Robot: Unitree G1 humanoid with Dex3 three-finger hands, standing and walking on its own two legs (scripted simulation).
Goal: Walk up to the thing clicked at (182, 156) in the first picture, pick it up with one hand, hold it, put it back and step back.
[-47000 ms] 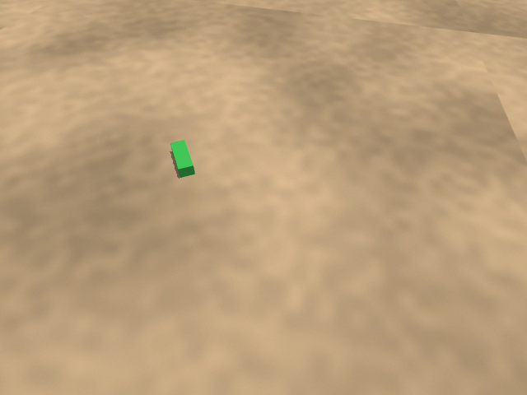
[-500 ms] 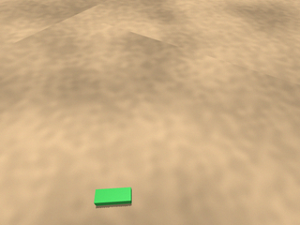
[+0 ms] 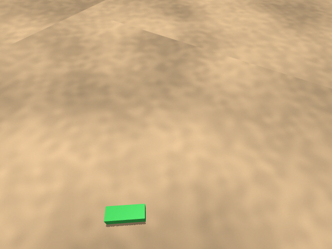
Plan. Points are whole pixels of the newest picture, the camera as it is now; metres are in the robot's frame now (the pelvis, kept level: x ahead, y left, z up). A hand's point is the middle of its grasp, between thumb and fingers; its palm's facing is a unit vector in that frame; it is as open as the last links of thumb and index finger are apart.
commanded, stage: step back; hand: left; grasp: from above
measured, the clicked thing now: (125, 214) +0.40 +0.23 -0.75
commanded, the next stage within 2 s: none
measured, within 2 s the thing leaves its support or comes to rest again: neither
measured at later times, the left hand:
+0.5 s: hand out of the picture +0.05 +0.30 -0.18, palm faces -0.07 -0.93 -0.37, open 7.4 cm
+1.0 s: hand out of the picture -0.09 +0.29 -0.16, palm faces -0.02 -0.91 -0.41, open 7.4 cm
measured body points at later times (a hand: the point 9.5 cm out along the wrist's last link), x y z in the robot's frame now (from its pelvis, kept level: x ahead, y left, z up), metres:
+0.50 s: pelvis -0.09 +0.04 -0.02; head -0.01 +0.07 +0.42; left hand +0.05 +0.35 -0.15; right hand -0.01 -0.27 -0.13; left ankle -0.04 +0.13 -0.75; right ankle -0.13 -0.11 -0.67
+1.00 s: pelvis -0.22 +0.03 -0.02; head -0.16 +0.03 +0.42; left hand -0.09 +0.34 -0.13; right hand -0.16 -0.30 -0.14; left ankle -0.25 +0.15 -0.72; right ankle -0.18 -0.10 -0.75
